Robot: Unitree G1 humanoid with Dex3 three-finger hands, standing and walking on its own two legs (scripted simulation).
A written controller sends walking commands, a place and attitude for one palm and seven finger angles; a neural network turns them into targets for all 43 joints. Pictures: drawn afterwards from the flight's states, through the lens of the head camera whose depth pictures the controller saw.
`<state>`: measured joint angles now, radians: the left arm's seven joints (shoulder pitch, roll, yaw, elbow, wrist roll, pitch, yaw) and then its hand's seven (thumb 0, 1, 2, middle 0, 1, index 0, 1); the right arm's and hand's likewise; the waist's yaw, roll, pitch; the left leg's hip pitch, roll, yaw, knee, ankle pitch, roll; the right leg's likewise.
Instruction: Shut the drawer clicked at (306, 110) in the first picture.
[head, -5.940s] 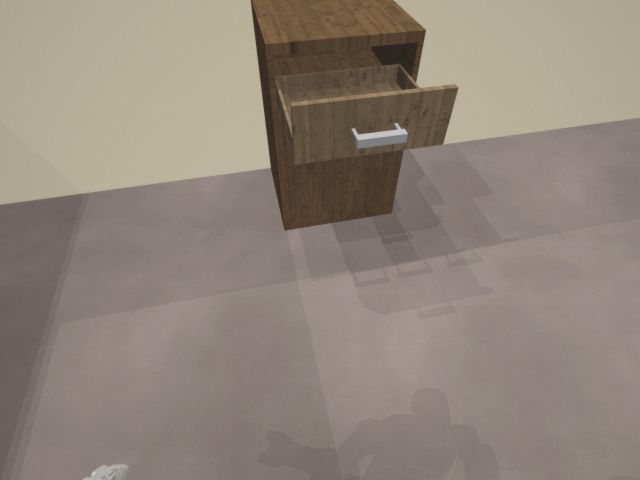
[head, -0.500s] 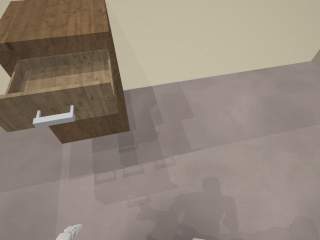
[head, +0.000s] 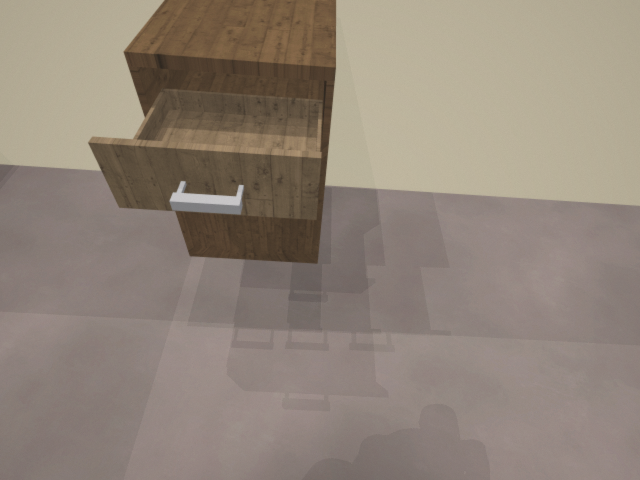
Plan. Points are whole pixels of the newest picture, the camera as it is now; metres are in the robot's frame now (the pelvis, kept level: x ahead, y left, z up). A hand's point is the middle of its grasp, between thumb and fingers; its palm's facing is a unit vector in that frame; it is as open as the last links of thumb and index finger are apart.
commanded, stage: take the last steps up to it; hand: left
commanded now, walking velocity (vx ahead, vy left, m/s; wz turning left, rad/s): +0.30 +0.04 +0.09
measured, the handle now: (209, 195) +0.63 +0.29 -0.10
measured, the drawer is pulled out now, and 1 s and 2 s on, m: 0.30 0.30 0.30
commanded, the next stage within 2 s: come to a stop and stand still in 0.96 s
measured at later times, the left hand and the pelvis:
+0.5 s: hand (204, 434) +0.20 +0.18 -0.15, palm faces -0.03 -0.99 -0.17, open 7.4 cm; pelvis +0.10 +0.01 +0.01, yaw +0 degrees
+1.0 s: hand (210, 416) +0.22 +0.18 -0.16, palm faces +0.14 -0.97 -0.19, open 7.3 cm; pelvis +0.26 +0.00 +0.01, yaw +2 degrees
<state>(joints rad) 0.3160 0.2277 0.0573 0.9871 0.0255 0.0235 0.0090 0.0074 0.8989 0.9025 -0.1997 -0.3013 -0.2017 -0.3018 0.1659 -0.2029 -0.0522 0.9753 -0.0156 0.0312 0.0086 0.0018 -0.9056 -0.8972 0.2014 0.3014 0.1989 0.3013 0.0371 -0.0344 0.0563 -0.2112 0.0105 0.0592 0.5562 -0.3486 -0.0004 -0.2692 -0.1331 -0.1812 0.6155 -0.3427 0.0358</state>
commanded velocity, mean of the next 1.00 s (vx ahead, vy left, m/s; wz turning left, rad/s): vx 0.26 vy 0.02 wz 0.03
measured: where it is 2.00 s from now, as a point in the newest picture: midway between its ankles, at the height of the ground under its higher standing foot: (306, 474)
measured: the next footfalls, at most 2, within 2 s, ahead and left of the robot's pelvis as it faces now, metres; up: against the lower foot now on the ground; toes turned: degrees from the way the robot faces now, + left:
right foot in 0.58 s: +0.27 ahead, -0.12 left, +0.00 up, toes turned -7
left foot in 1.04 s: +0.38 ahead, +0.13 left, +0.00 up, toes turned +9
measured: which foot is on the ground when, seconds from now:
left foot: down 0.00-0.58, up 0.60-1.00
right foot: up 0.00-0.56, down 0.58-1.00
